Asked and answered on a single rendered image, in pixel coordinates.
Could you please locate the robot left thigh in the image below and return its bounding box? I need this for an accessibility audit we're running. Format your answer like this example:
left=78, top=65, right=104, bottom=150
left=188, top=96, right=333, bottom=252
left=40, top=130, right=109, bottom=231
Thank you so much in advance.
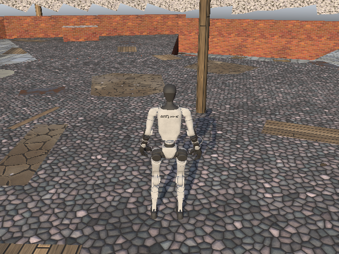
left=151, top=148, right=162, bottom=186

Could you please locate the robot right thigh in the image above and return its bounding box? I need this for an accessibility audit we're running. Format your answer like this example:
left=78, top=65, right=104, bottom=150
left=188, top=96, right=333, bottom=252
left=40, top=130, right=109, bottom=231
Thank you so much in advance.
left=175, top=148, right=188, bottom=186

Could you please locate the robot right hand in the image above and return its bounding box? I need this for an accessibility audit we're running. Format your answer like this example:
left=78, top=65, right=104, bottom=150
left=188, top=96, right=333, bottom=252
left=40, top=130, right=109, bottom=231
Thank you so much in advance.
left=190, top=148, right=202, bottom=160

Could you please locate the robot right upper arm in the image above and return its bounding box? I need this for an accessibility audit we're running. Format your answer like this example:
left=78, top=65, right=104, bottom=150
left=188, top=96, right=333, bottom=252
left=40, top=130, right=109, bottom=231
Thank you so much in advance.
left=181, top=107, right=195, bottom=137

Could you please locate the robot left hand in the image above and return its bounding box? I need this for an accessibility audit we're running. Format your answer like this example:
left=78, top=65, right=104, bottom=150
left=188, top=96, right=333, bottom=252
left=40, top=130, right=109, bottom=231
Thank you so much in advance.
left=140, top=146, right=152, bottom=157

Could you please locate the robot left upper arm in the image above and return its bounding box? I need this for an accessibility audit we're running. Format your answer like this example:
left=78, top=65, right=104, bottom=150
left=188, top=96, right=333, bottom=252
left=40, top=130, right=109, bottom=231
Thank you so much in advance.
left=145, top=107, right=159, bottom=136

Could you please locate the robot left forearm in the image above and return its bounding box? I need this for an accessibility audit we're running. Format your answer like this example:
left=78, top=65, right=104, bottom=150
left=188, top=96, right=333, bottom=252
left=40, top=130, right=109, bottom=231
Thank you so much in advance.
left=140, top=128, right=150, bottom=148

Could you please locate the robot right forearm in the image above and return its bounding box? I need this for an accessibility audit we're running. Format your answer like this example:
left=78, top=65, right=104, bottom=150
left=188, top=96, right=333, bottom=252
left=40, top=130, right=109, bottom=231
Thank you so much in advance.
left=190, top=129, right=200, bottom=150

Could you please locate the robot thigh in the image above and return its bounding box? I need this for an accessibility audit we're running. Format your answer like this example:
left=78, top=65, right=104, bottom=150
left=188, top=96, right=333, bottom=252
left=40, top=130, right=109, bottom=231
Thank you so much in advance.
left=151, top=148, right=162, bottom=186
left=175, top=148, right=188, bottom=186

